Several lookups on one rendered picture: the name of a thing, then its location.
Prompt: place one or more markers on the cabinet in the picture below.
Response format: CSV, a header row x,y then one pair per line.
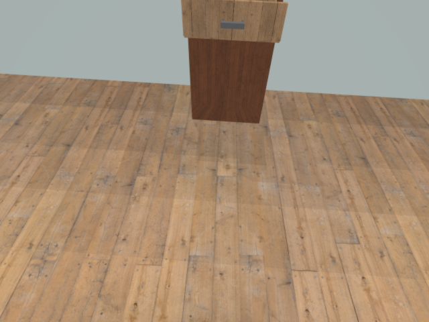
x,y
228,78

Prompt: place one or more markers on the drawer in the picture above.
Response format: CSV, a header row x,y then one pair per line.
x,y
264,19

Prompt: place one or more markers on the handle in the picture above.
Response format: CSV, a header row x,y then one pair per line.
x,y
233,24

